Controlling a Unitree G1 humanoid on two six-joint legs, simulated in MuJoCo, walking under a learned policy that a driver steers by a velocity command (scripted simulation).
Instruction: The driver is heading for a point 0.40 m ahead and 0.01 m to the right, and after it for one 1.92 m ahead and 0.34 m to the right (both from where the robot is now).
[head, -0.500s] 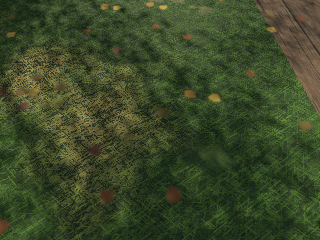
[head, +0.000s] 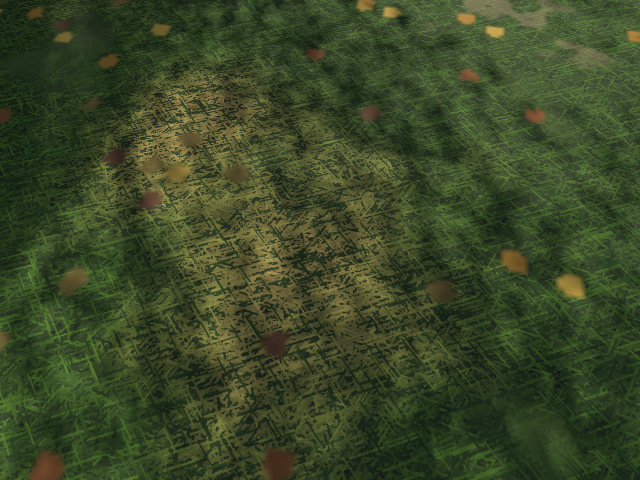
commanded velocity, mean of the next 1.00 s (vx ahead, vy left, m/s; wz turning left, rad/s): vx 0.50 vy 0.00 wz -0.07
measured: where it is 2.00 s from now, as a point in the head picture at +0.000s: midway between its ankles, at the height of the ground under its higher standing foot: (414, 235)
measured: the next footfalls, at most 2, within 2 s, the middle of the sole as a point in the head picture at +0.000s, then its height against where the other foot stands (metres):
right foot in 0.30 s outside the picture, level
left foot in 0.76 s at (278, 437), level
